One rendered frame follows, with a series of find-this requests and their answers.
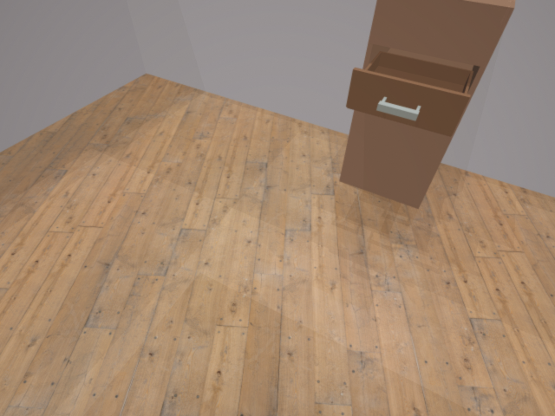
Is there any handle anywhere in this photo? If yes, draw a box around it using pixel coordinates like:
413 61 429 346
376 97 421 121

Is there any cabinet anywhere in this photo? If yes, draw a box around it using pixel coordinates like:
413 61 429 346
339 0 515 209

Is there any drawer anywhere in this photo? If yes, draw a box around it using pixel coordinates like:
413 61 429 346
346 51 473 137

